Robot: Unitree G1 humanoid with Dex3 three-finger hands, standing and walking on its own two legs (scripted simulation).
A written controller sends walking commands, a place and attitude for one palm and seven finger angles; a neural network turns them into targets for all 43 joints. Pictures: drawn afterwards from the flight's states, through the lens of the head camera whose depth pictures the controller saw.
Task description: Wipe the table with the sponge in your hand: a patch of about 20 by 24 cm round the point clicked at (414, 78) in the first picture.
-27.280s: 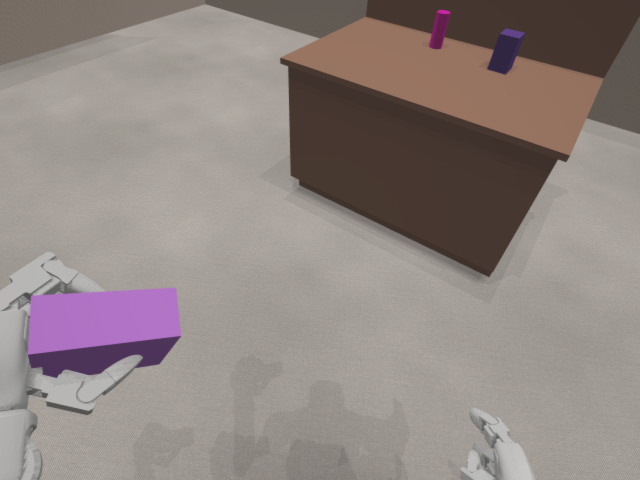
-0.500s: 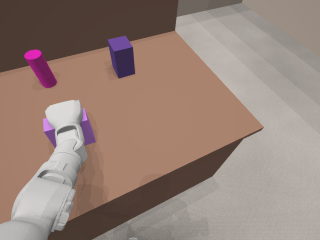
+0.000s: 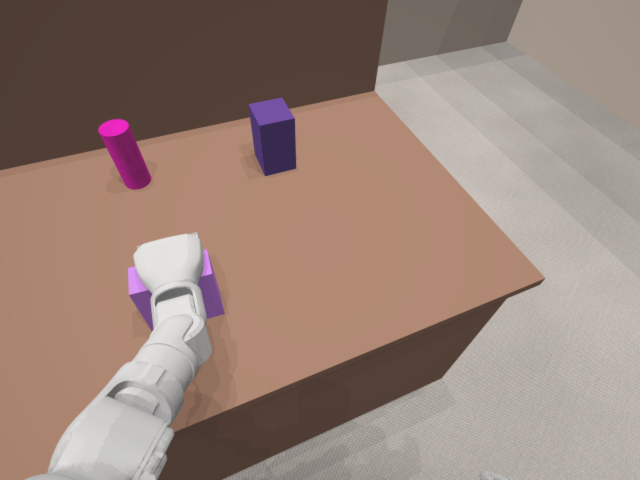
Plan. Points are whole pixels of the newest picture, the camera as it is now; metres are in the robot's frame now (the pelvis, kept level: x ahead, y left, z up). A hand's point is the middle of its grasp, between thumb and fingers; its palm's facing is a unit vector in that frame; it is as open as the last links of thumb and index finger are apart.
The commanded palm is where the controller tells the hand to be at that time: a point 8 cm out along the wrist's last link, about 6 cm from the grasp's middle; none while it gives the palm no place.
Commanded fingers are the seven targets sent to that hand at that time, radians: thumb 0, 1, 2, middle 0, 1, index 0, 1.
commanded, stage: wipe back along the middle lane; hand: left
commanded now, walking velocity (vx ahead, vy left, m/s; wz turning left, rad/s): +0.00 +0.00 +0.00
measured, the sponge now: (182, 298) +0.38 +0.23 -0.05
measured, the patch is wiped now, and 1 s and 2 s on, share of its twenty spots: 0.60 0.70 0.70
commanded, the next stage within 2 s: slide across to the third lane in 0.98 s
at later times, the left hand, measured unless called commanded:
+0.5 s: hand (187, 315) +0.33 +0.20 -0.02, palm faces -0.07 -0.01 -1.00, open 9.3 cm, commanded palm +0.29 +0.18 +0.01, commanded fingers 0.00 0.10 1.30 -1.20 -1.60 -1.20 -1.60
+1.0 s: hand (191, 332) +0.31 +0.19 -0.02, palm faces -0.09 -0.02 -1.00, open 9.3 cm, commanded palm +0.28 +0.17 +0.01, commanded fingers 0.00 0.10 1.30 -1.20 -1.60 -1.20 -1.60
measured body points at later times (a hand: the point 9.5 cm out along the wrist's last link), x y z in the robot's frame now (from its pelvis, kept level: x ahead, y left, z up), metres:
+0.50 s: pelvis -0.01 -0.01 +0.00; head +0.01 -0.01 +0.45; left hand +0.33 +0.20 +0.04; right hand +0.16 -0.24 -0.11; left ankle +0.00 +0.06 -0.71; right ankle -0.02 -0.12 -0.71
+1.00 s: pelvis -0.01 -0.03 +0.00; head +0.00 -0.04 +0.45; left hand +0.31 +0.19 +0.03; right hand +0.16 -0.26 -0.11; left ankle +0.00 +0.06 -0.71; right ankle -0.02 -0.12 -0.71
